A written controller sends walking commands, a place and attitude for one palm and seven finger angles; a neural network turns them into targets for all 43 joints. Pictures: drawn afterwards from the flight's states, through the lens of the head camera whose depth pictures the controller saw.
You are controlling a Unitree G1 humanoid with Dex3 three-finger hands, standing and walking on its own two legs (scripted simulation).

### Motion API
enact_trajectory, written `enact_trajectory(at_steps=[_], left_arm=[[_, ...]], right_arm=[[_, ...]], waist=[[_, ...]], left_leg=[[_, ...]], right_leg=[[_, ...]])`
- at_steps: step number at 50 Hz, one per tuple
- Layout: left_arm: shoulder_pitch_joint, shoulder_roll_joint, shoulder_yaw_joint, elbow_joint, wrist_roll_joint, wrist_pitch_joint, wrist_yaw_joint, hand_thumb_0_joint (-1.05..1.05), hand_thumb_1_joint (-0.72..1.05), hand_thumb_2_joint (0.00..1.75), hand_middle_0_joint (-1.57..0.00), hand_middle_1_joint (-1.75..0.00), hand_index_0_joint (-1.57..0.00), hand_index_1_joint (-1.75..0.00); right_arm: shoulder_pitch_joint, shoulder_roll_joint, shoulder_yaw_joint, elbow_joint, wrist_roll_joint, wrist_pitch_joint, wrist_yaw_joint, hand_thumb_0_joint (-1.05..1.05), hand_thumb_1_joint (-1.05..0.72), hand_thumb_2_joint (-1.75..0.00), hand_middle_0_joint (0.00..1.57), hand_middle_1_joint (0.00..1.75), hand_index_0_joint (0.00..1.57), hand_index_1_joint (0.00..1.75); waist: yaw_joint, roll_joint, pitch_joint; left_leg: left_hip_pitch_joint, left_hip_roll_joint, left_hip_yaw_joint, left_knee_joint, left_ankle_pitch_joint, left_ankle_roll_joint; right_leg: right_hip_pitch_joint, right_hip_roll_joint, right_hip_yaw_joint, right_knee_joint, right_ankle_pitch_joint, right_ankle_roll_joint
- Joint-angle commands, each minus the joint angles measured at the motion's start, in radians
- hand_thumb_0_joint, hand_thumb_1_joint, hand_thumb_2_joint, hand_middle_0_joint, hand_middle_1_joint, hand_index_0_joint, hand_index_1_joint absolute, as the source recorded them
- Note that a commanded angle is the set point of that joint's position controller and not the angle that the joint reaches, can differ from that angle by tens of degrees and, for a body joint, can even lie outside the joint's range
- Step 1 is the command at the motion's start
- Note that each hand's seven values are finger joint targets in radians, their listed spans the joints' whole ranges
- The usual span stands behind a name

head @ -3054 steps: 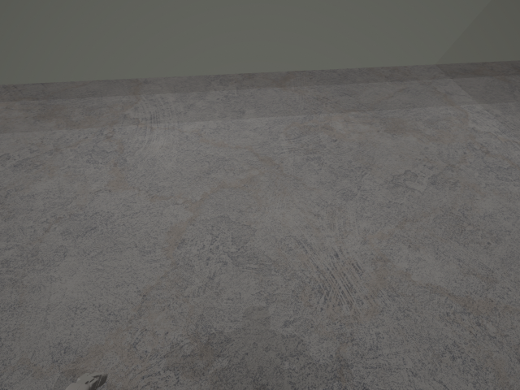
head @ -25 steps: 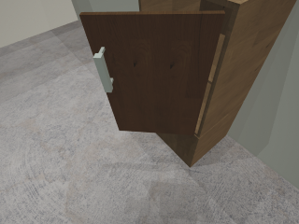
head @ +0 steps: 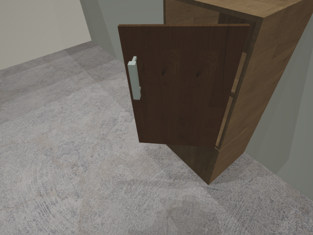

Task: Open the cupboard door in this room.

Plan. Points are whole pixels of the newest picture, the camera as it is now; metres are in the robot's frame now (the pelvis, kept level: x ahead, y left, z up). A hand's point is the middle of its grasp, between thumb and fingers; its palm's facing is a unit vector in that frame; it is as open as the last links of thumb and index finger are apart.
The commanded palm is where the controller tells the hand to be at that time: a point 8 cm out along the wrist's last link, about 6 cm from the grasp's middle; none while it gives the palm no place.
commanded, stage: come to a stop and stand still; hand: left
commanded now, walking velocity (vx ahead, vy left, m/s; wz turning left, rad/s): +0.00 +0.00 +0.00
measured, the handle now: (135, 78) +0.60 +0.12 +0.10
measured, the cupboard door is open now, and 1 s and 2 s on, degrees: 45 45 45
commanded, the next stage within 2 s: look again from close up in 0.38 s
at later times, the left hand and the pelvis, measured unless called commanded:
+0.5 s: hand out of the picture -0.02 +0.17 -0.15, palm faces +0.02 -0.98 -0.22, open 7.3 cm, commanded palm none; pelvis -0.02 +0.00 +0.02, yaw +1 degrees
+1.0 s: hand out of the picture -0.01 +0.13 -0.15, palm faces +0.03 -0.98 -0.19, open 7.3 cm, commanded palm none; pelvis +0.01 -0.03 +0.02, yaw +1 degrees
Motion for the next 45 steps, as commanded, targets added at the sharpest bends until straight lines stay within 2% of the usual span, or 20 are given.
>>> enact_trajectory(at_steps=[1, 2, 3, 4, 5, 7, 9, 11, 16, 18, 24, 31, 33, 45], left_arm=[[0.013, 0.091, 0.001, -0.059, 0.0, -0.049, 0.004, 0.0, 0.9, 0.9, -0.2, -0.3, -0.2, -0.3], [0.011, 0.103, -0.004, -0.061, -0.001, -0.052, 0.003, 0.0, 0.9, 0.9, -0.2, -0.3, -0.2, -0.3], [-0.005, 0.109, -0.001, -0.058, -0.001, -0.059, 0.003, 0.0, 0.9, 0.9, -0.2, -0.3, -0.2, -0.3], [-0.021, 0.093, -0.004, -0.059, -0.003, -0.059, 0.004, 0.0, 0.9, 0.9, -0.2, -0.3, -0.2, -0.3], [-0.03, 0.088, -0.006, -0.064, -0.005, -0.056, 0.004, 0.0, 0.9, 0.9, -0.2, -0.3, -0.2, -0.3], [-0.014, 0.082, -0.005, -0.061, -0.004, -0.053, 0.004, 0.0, 0.9, 0.9, -0.2, -0.3, -0.2, -0.3], [0.024, 0.079, -0.006, -0.043, -0.004, -0.048, 0.002, 0.0, 0.9, 0.9, -0.2, -0.3, -0.2, -0.3], [0.051, 0.081, -0.007, -0.026, 0.0, -0.047, 0.002, 0.0, 0.9, 0.9, -0.2, -0.3, -0.2, -0.3], [0.068, 0.065, -0.012, 0.006, -0.002, -0.052, 0.001, 0.0, 0.9, 0.9, -0.2, -0.3, -0.2, -0.3], [0.071, 0.059, -0.014, 0.02, -0.005, -0.055, 0.001, 0.0, 0.9, 0.9, -0.2, -0.3, -0.2, -0.3], [0.075, 0.047, -0.021, 0.053, -0.008, -0.062, 0.001, 0.0, 0.9, 0.9, -0.2, -0.3, -0.2, -0.3], [0.077, 0.038, -0.027, 0.083, -0.009, -0.071, 0.004, 0.0, 0.9, 0.9, -0.2, -0.3, -0.2, -0.3], [0.079, 0.037, -0.029, 0.089, -0.012, -0.076, 0.004, 0.0, 0.9, 0.9, -0.2, -0.3, -0.2, -0.3], [0.093, 0.031, -0.032, 0.116, -0.014, -0.084, 0.008, 0.0, 0.9, 0.9, -0.2, -0.3, -0.2, -0.3]], right_arm=[[0.03, -0.097, -0.02, -0.053, 0.009, -0.019, -0.001, 0.0, -0.9, -0.9, 0.2, 0.3, 0.2, 0.3], [0.047, -0.096, -0.018, -0.043, 0.008, -0.024, 0.002, 0.0, -0.9, -0.9, 0.2, 0.3, 0.2, 0.3], [0.066, -0.099, -0.021, -0.036, 0.009, -0.02, 0.002, 0.0, -0.9, -0.9, 0.2, 0.3, 0.2, 0.3], [0.084, -0.11, -0.023, -0.028, 0.008, -0.021, 0.001, 0.0, -0.9, -0.9, 0.2, 0.3, 0.2, 0.3], [0.095, -0.114, -0.021, -0.018, 0.007, -0.022, 0.001, 0.0, -0.9, -0.9, 0.2, 0.3, 0.2, 0.3], [0.087, -0.118, -0.019, -0.003, 0.002, -0.029, 0.002, 0.0, -0.9, -0.9, 0.2, 0.3, 0.2, 0.3], [0.064, -0.126, -0.015, 0.008, 0.0, -0.032, 0.002, 0.0, -0.9, -0.9, 0.2, 0.3, 0.2, 0.3], [0.057, -0.124, -0.013, 0.017, 0.002, -0.032, 0.003, 0.0, -0.9, -0.9, 0.2, 0.3, 0.2, 0.3], [0.083, -0.112, -0.006, 0.062, 0.004, -0.032, 0.001, 0.0, -0.9, -0.9, 0.2, 0.3, 0.2, 0.3], [0.097, -0.109, -0.003, 0.08, 0.004, -0.034, 0.0, 0.0, -0.9, -0.9, 0.2, 0.3, 0.2, 0.3], [0.125, -0.093, 0.005, 0.127, 0.006, -0.038, -0.002, 0.0, -0.9, -0.9, 0.2, 0.3, 0.2, 0.3], [0.14, -0.067, 0.013, 0.163, 0.01, -0.04, -0.004, 0.0, -0.9, -0.9, 0.2, 0.3, 0.2, 0.3], [0.145, -0.062, 0.016, 0.172, 0.011, -0.045, -0.006, 0.0, -0.9, -0.9, 0.2, 0.3, 0.2, 0.3], [0.128, -0.046, 0.021, 0.205, 0.014, -0.054, -0.013, 0.0, -0.9, -0.9, 0.2, 0.3, 0.2, 0.3]], waist=[[-0.026, -0.044, 0.079], [-0.041, -0.005, 0.048], [-0.05, -0.174, 0.01], [-0.057, -0.234, 0.007], [-0.061, -0.225, 0.026], [-0.049, -0.098, 0.048], [-0.024, -0.003, 0.073], [-0.009, 0.015, 0.082], [-0.01, -0.036, 0.084], [-0.013, -0.023, 0.076], [-0.02, -0.032, 0.08], [-0.027, -0.068, 0.095], [-0.029, -0.066, 0.072], [-0.023, -0.049, 0.057]], left_leg=[[-0.045, 0.148, -0.239, -0.22, -0.081, -0.027], [0.024, 0.132, -0.236, -0.221, -0.047, -0.03], [0.057, 0.142, -0.219, -0.191, -0.029, -0.03], [0.072, 0.139, -0.211, -0.189, -0.029, -0.03], [0.074, 0.143, -0.22, -0.213, -0.042, -0.031], [0.04, 0.167, -0.252, -0.287, -0.082, -0.028], [-0.031, 0.191, -0.291, -0.358, -0.169, -0.025], [-0.066, 0.196, -0.291, -0.378, -0.189, -0.022], [-0.073, 0.185, -0.281, -0.373, -0.182, -0.025], [-0.057, 0.18, -0.27, -0.369, -0.166, -0.028], [-0.031, 0.173, -0.254, -0.351, -0.115, -0.035], [0.001, 0.16, -0.217, -0.304, -0.025, -0.042], [0.024, 0.156, -0.205, -0.289, 0.022, -0.044], [0.062, 0.164, -0.184, -0.267, 0.156, -0.053]], right_leg=[[-0.029, -0.075, 0.164, -0.253, 0.05, -0.065], [-0.066, -0.082, 0.176, -0.255, 0.034, -0.073], [-0.061, -0.062, 0.165, -0.26, 0.023, -0.06], [-0.072, -0.067, 0.157, -0.276, -0.011, -0.055], [-0.092, -0.065, 0.147, -0.28, -0.05, -0.052], [-0.078, -0.04, 0.118, -0.252, -0.03, -0.04], [-0.027, -0.023, 0.082, -0.213, 0.017, -0.033], [0.011, -0.022, 0.064, -0.207, 0.043, -0.031], [0.028, -0.036, 0.079, -0.246, 0.023, -0.034], [0.023, -0.041, 0.087, -0.256, 0.019, -0.035], [0.016, -0.051, 0.096, -0.286, 0.029, -0.036], [0.004, -0.064, 0.117, -0.33, 0.041, -0.038], [0.015, -0.067, 0.125, -0.334, 0.069, -0.039], [0.073, -0.068, 0.114, -0.328, 0.21, -0.038]])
